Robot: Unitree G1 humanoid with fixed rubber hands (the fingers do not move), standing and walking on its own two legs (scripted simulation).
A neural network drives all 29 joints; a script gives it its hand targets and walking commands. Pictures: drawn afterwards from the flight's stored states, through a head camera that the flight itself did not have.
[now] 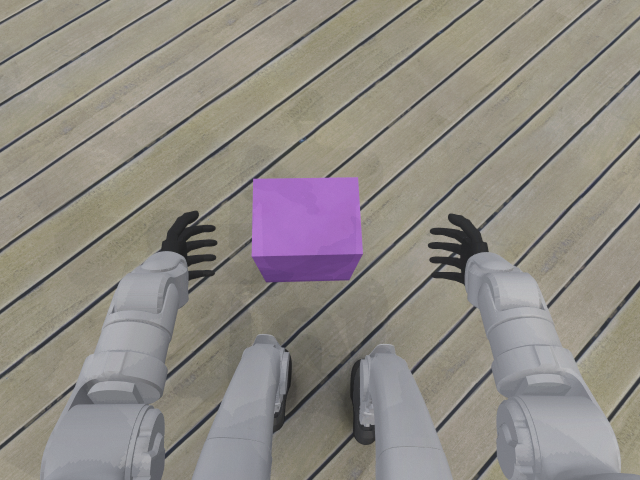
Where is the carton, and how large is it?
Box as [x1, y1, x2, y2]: [252, 177, 362, 281]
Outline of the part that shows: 357,177 253,179 252,257 266,281 349,279 362,254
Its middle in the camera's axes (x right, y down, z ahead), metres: -0.04 -0.02 +0.98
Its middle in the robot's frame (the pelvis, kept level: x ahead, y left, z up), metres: +0.53 +0.05 -0.53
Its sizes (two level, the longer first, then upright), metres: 0.235 0.179 0.291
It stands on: the floor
